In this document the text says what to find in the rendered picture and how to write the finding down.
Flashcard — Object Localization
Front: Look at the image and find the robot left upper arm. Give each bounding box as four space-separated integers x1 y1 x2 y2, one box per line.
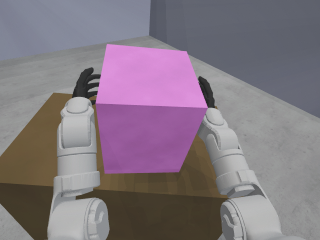
48 197 110 240

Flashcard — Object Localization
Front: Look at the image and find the carton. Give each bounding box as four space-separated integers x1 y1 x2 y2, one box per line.
95 44 208 174

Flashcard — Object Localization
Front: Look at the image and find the right robot forearm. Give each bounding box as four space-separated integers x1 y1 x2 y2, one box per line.
197 107 281 230

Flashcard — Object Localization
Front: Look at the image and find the robot left hand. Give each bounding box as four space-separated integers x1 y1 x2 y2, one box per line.
72 67 101 105

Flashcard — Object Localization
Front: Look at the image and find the pedestal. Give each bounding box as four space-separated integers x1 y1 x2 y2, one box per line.
0 92 244 240

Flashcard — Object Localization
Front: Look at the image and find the robot right hand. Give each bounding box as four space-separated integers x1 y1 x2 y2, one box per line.
198 76 215 108

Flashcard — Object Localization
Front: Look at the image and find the left robot forearm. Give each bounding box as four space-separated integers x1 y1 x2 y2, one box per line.
47 97 100 238

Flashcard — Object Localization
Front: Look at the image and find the robot right upper arm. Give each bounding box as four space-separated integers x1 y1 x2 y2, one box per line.
220 194 306 240

